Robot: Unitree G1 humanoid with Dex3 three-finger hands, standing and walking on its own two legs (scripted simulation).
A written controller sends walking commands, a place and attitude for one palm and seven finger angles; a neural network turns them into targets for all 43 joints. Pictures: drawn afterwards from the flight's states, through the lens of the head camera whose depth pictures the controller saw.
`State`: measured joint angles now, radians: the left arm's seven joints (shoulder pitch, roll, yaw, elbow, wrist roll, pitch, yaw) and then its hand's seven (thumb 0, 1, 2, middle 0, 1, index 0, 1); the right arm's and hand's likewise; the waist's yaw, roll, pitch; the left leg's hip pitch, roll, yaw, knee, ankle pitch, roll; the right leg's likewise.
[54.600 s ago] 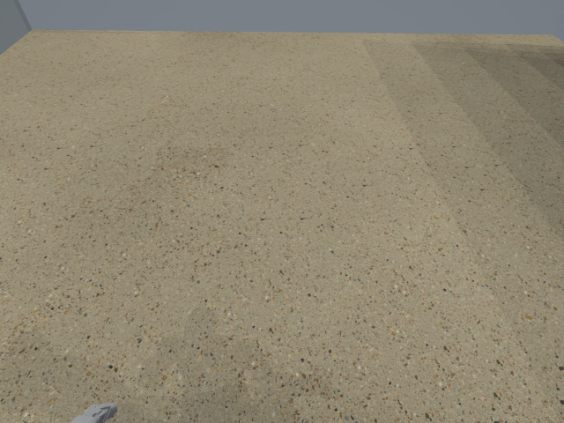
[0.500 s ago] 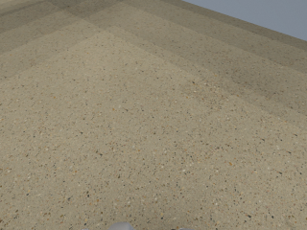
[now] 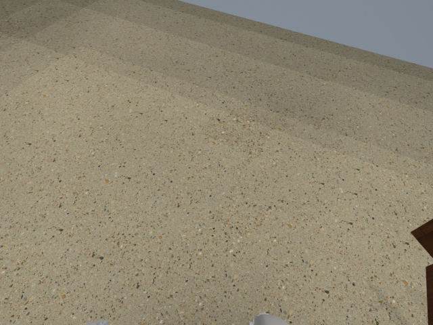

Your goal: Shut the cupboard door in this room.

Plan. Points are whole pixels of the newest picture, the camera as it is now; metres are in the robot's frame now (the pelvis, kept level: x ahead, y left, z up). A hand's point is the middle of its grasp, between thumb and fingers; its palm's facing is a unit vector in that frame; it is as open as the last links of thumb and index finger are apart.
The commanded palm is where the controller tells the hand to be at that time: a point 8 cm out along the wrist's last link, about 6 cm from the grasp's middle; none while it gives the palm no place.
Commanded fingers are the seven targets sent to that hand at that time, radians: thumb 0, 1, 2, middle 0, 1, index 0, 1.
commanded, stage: turn to face it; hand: left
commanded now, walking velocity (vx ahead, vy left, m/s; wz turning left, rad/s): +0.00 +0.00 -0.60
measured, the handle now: out of the picture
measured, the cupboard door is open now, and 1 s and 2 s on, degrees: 47 47 47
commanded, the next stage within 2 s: take the last steps up to it in 1.82 s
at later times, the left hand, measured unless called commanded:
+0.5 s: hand (143, 301) +0.18 +0.17 -0.18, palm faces -0.26 -0.95 -0.20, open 7.3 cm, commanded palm none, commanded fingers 0.00 0.90 0.90 -0.20 -0.30 -0.20 -0.30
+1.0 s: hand (180, 270) +0.25 +0.10 -0.15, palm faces -0.53 -0.80 -0.28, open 7.3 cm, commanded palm none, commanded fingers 0.00 0.90 0.90 -0.20 -0.30 -0.20 -0.30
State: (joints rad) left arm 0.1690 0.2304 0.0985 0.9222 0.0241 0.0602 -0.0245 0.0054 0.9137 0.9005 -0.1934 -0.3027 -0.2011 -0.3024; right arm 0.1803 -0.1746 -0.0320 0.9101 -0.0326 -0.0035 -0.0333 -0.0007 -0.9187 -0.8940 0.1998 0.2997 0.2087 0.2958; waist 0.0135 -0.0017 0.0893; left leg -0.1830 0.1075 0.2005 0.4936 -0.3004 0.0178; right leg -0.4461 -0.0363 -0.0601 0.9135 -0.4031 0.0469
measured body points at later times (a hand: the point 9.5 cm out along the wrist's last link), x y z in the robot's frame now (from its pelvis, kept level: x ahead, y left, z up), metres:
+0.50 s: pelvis +0.05 +0.00 -0.02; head +0.10 +0.00 +0.43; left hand +0.20 +0.22 -0.17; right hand +0.05 -0.27 -0.15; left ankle +0.09 +0.13 -0.75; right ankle +0.02 -0.13 -0.74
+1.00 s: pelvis +0.06 -0.03 +0.00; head +0.08 -0.07 +0.44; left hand +0.27 +0.14 -0.13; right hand -0.03 -0.29 -0.15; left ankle +0.12 +0.11 -0.67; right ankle +0.01 -0.11 -0.74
